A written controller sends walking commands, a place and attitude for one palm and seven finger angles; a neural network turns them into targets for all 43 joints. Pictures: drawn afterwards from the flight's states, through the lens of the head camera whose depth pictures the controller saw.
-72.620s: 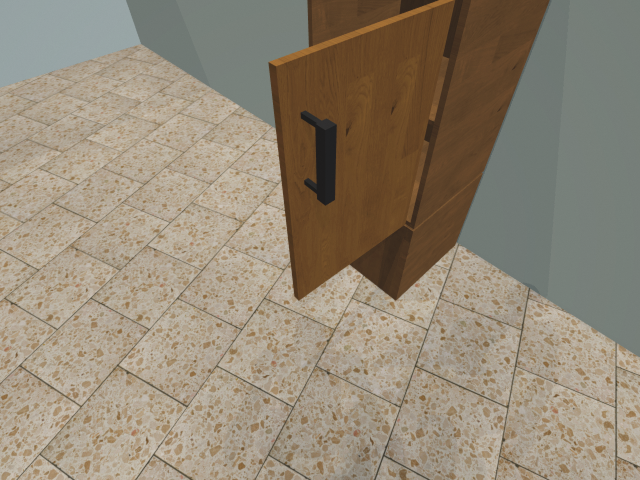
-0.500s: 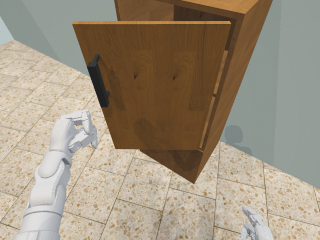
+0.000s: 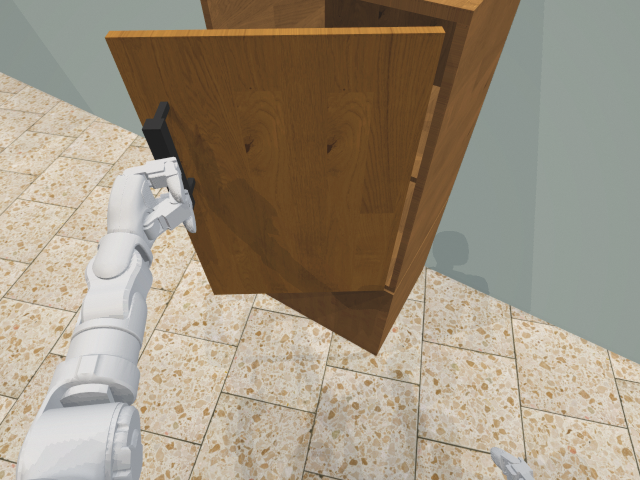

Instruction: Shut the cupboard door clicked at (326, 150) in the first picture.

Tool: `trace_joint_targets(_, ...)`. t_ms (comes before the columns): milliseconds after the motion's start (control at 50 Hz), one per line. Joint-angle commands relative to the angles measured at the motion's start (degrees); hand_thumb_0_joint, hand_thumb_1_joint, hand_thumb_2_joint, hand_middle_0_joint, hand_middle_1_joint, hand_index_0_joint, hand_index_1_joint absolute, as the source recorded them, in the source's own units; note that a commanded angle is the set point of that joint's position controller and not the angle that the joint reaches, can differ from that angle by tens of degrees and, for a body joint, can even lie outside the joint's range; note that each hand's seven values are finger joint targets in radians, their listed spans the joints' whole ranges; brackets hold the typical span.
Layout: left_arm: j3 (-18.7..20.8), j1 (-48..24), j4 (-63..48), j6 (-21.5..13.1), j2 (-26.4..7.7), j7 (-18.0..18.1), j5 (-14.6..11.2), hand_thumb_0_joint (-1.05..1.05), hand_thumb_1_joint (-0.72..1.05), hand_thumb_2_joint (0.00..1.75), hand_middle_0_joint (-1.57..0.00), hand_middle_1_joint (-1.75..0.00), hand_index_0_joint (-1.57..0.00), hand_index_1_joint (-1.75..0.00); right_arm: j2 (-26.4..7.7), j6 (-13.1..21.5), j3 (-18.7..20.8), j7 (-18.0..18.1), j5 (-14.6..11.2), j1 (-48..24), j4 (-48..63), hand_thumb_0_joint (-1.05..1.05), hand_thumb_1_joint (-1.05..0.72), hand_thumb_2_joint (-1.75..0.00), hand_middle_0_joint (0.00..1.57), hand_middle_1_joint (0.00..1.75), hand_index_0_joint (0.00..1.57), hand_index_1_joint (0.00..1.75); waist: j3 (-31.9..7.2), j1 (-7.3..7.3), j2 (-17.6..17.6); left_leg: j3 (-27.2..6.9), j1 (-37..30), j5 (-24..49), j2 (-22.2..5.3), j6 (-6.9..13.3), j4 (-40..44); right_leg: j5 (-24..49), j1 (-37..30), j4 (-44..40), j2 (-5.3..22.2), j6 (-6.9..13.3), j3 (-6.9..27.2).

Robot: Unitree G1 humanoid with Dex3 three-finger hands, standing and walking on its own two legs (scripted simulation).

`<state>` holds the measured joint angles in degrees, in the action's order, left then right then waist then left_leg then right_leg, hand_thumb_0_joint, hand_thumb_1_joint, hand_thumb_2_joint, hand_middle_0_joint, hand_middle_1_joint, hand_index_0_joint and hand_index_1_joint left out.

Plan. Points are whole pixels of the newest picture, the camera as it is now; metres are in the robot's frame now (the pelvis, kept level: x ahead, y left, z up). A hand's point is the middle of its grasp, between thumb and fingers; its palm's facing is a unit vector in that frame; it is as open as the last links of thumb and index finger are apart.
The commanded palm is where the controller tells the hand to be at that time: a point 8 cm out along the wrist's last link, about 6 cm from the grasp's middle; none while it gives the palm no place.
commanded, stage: bring the fist close to the handle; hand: left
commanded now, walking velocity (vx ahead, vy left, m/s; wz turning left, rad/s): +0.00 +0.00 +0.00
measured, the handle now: (175, 160) +0.52 +0.22 +0.11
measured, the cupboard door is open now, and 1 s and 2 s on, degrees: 33 28 17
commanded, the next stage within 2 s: push the door shut along its arc in 0.44 s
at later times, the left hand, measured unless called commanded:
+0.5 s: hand (183, 207) +0.42 +0.18 +0.12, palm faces +0.05 -1.00 -0.01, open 3.2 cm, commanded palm +0.39 +0.23 +0.11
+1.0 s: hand (196, 172) +0.48 +0.18 +0.12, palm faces -0.06 -1.00 -0.02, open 3.2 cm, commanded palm +0.47 +0.22 +0.11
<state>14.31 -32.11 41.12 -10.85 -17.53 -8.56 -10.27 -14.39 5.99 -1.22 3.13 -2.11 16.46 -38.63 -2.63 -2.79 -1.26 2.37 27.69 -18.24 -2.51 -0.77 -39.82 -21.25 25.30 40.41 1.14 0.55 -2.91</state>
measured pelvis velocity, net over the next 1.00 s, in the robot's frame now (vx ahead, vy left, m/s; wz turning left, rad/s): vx -0.02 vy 0.01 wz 0.00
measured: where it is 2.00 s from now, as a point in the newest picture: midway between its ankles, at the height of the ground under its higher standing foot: outside the picture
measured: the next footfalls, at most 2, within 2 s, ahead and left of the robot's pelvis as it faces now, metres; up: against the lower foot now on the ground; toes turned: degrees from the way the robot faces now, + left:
none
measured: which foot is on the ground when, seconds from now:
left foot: down 0.00-1.00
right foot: down 0.00-1.00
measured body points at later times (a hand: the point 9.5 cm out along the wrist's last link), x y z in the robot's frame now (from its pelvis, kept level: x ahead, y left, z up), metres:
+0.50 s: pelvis -0.01 +0.00 +0.00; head +0.02 +0.00 +0.45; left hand +0.41 +0.23 +0.12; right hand +0.07 -0.26 -0.12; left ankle +0.02 +0.13 -0.72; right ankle -0.01 -0.11 -0.72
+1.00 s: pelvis -0.02 +0.01 -0.01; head +0.07 +0.01 +0.43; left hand +0.48 +0.23 +0.12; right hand +0.00 -0.27 -0.13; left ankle +0.02 +0.13 -0.72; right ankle -0.01 -0.11 -0.72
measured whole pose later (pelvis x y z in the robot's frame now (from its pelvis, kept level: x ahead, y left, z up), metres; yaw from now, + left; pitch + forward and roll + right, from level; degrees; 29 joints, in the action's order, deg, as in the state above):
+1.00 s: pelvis -0.02 +0.01 -0.01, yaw +0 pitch +13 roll -1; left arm 17.8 -55.5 69.2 -17.1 -28.3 -15.9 -7.6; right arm -16.6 3.6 -1.2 2.7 -1.6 21.7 -40.1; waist -2.9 -8.6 -1.0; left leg 1.9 40.1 -18.8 -2.8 0.1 -46.2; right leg -21.0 36.9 45.2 1.0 -0.1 -3.0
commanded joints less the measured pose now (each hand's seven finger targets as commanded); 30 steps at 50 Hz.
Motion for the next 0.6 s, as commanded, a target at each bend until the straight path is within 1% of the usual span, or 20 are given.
trace_joint_targets(0,4.23,-25.43,-3.05,-3.55,-13.21,-0.93,-0.53,0.00,0.90,0.90,-1.30,-1.50,-1.30,-1.50,-8.83,0.50,3.17,0.57,-0.05,2.39,5.74,0.00,-0.90,-0.90,0.20,0.30,0.20,0.30,-15.86,-0.51,3.29,-1.42,-7.39,13.23,2.58,1.92,2.80,22.27,-4.04,-5.21,-1.45,-0.05,1.71)
trace_joint_targets(20,3.18,-27.70,-2.89,-4.07,-12.16,-1.25,-0.59,0.00,0.90,0.90,-1.30,-1.50,-1.30,-1.50,-8.79,0.36,3.23,0.46,0.01,2.62,5.86,0.00,-0.90,-0.90,0.20,0.30,0.20,0.30,-16.00,-0.94,3.02,-1.32,-7.14,12.66,2.73,1.99,2.71,21.91,-3.68,-5.27,-1.43,-0.14,1.85)
trace_joint_targets(40,4.46,-26.05,-1.92,-4.48,-12.89,-1.37,-0.67,0.00,0.90,0.90,-1.30,-1.50,-1.30,-1.50,-8.86,0.20,3.50,0.38,0.04,2.97,6.15,0.00,-0.90,-0.90,0.20,0.30,0.20,0.30,-17.01,-0.19,3.79,-1.25,-7.14,13.22,2.74,2.09,2.47,22.59,-4.29,-5.04,-1.56,-0.03,1.94)
trace_joint_targets(80,6.32,-24.46,-4.04,-6.09,-14.78,-1.67,-0.84,0.00,0.90,0.90,-1.30,-1.50,-1.30,-1.50,-8.99,-0.20,3.78,0.29,0.26,3.21,6.84,0.00,-0.90,-0.90,0.20,0.30,0.20,0.30,-20.52,0.92,2.28,-0.86,-8.07,15.70,2.86,2.14,2.14,25.46,-6.62,-4.16,-1.52,0.11,2.19)
trace_joint_targets(100,4.78,-24.75,-6.20,-7.11,-13.17,-1.88,-0.77,0.00,0.90,0.90,-1.30,-1.50,-1.30,-1.50,-8.64,-0.24,3.74,0.04,0.21,3.12,7.27,0.00,-0.90,-0.90,0.20,0.30,0.20,0.30,-22.24,1.07,0.08,-0.78,-9.23,16.65,2.99,2.11,1.99,26.26,-6.79,-3.79,-1.64,0.26,2.24)
trace_joint_targets(120,4.27,-24.63,-7.19,-7.80,-12.23,-1.96,-0.84,0.00,0.90,0.90,-1.30,-1.50,-1.30,-1.50,-8.53,-0.21,3.97,-0.08,0.29,3.33,7.36,0.00,-0.90,-0.90,0.20,0.30,0.20,0.30,-23.48,0.92,0.21,-0.85,-10.22,17.76,2.86,2.15,1.60,27.21,-6.55,-3.38,-1.84,0.25,2.06)
trace_joint_targets(160,4.41,-23.00,-7.34,-8.68,-12.56,-1.99,-0.94,0.00,0.90,0.90,-1.30,-1.50,-1.30,-1.50,-8.75,-0.48,4.11,-0.19,0.33,4.11,7.15,0.00,-0.90,-0.90,0.20,0.30,0.20,0.30,-22.66,0.79,0.76,-0.86,-9.84,18.07,2.69,2.27,1.45,27.09,-6.41,-3.51,-2.13,0.21,1.86)
trace_joint_targets(180,5.32,-23.29,-6.70,-8.73,-13.87,-1.86,-0.89,0.00,0.90,0.90,-1.30,-1.50,-1.30,-1.50,-8.89,-0.72,4.18,-0.21,0.15,3.98,6.93,0.00,-0.90,-0.90,0.20,0.30,0.20,0.30,-20.95,0.47,1.57,-0.88,-8.98,16.12,2.54,2.26,1.77,25.57,-5.52,-3.91,-2.15,0.04,1.99)
trace_joint_targets(220,3.98,-24.93,-7.02,-8.50,-12.54,-1.75,-0.81,0.00,0.90,0.90,-1.30,-1.50,-1.30,-1.50,-8.70,-1.03,4.19,-0.16,-0.08,3.71,6.92,0.00,-0.90,-0.90,0.20,0.30,0.20,0.30,-19.19,-0.11,0.65,-0.78,-8.52,13.83,2.62,2.30,2.15,23.29,-4.24,-4.49,-2.17,0.03,2.04)
trace_joint_targets(260,5.54,-26.34,-8.33,-8.47,-15.08,-1.08,-0.56,0.00,0.90,0.90,-1.30,-1.50,-1.30,-1.50,-9.04,-1.32,4.25,0.11,-0.02,3.78,6.79,0.00,-0.90,-0.90,0.20,0.30,0.20,0.30,-19.23,-0.12,0.44,-0.86,-8.40,12.88,2.61,2.47,2.37,21.64,-4.52,-4.86,-2.17,0.04,2.15)
trace_joint_targets(280,4.46,-26.72,-8.86,-8.36,-13.69,-0.91,-0.50,0.00,0.90,0.90,-1.30,-1.50,-1.30,-1.50,-8.73,-1.28,4.17,0.12,-0.07,3.29,6.98,0.00,-0.90,-0.90,0.20,0.30,0.20,0.30,-19.74,-0.34,-0.19,-0.86,-8.92,12.56,2.68,2.50,2.59,21.41,-4.33,-4.95,-2.17,-0.01,2.23)
trace_joint_targets(300,5.12,-27.27,-9.34,-8.53,-14.34,-0.60,-0.45,0.00,0.90,0.90,-1.30,-1.50,-1.30,-1.50,-8.67,-1.26,4.21,0.20,-0.10,3.31,6.92,0.00,-0.90,-0.90,0.20,0.30,0.20,0.30,-20.05,-0.14,-0.14,-0.96,-9.21,12.48,2.61,2.43,2.66,21.13,-4.35,-4.97,-2.21,0.05,2.19)
trace_joint_targets(320,3.74,-27.20,-10.39,-8.75,-12.83,-0.53,-0.39,0.00,0.90,0.90,-1.30,-1.50,-1.30,-1.50,-8.42,-1.18,4.17,0.13,-0.04,2.96,7.03,0.00,-0.90,-0.90,0.20,0.30,0.20,0.30,-20.61,-0.14,-2.21,-0.95,-10.08,12.76,2.62,2.30,2.70,21.13,-4.07,-4.84,-2.26,0.18,2.10)
trace_joint_targets(340,4.40,-27.13,-10.87,-8.95,-13.40,-0.27,-0.48,0.00,0.90,0.90,-1.30,-1.50,-1.30,-1.50,-8.45,-1.09,4.12,0.13,-0.03,3.02,6.99,0.00,-0.90,-0.90,0.20,0.30,0.20,0.30,-21.10,0.09,-2.39,-1.18,-10.63,13.17,2.58,2.25,2.67,21.19,-4.13,-4.71,-2.37,0.32,1.95)
trace_joint_targets(380,5.54,-25.75,-9.18,-9.01,-14.86,-0.01,-0.42,0.00,0.90,0.90,-1.30,-1.50,-1.30,-1.50,-8.61,-1.26,4.04,0.23,-0.02,2.92,6.69,0.00,-0.90,-0.90,0.20,0.30,0.20,0.30,-19.69,-0.03,-0.83,-1.29,-9.46,11.64,2.43,2.28,2.94,19.59,-3.97,-5.11,-2.42,0.20,1.97)
trace_joint_targets(400,3.70,-25.96,-7.87,-8.75,-12.88,-0.16,-0.20,0.00,0.90,0.90,-1.30,-1.50,-1.30,-1.50,-8.45,-1.33,3.80,0.19,-0.11,2.78,6.81,0.00,-0.90,-0.90,0.20,0.30,0.20,0.30,-18.20,-0.47,-0.64,-1.36,-8.72,10.60,2.45,2.21,3.33,18.51,-3.15,-5.24,-2.41,0.23,1.75)
trace_joint_targets(440,2.25,-26.98,-5.23,-8.07,-11.16,-0.34,-0.26,0.00,0.90,0.90,-1.30,-1.50,-1.30,-1.50,-8.44,-1.17,3.81,0.18,-0.26,2.63,6.57,0.00,-0.90,-0.90,0.20,0.30,0.20,0.30,-16.10,-1.11,0.97,-1.52,-8.23,8.25,2.33,2.25,3.57,16.06,-1.33,-5.90,-2.47,0.08,1.63)
trace_joint_targets(480,3.56,-26.06,-3.22,-7.50,-12.54,-0.31,-0.30,0.00,0.90,0.90,-1.30,-1.50,-1.30,-1.50,-8.81,-1.27,3.78,0.25,-0.33,2.66,6.64,0.00,-0.90,-0.90,0.20,0.30,0.20,0.30,-15.53,-0.74,1.67,-1.57,-7.51,6.96,2.32,2.26,3.82,14.29,-1.18,-6.23,-2.33,0.09,1.68)
trace_joint_targets(540,0.66,-28.51,-2.42,-7.12,-9.64,-0.78,-0.07,0.00,0.90,0.90,-1.30,-1.50,-1.30,-1.50,-8.63,-1.13,3.58,0.08,-0.43,2.41,7.04,0.00,-0.90,-0.90,0.20,0.30,0.20,0.30,-15.13,-1.34,0.18,-1.79,-8.07,6.40,2.33,2.11,3.84,13.54,0.23,-6.14,-2.24,0.25,1.40)
trace_joint_targets(580,1.35,-33.64,-0.72,-7.76,-11.98,-0.89,0.31,0.00,0.90,0.90,-1.30,-1.50,-1.30,-1.50,-9.05,-1.15,3.42,0.30,-0.31,2.99,6.32,0.00,-0.90,-0.90,0.20,0.30,0.20,0.30,-14.57,-2.45,1.10,-2.35,-7.68,4.84,2.20,2.21,3.53,11.62,1.73,-6.03,-2.21,0.14,1.48)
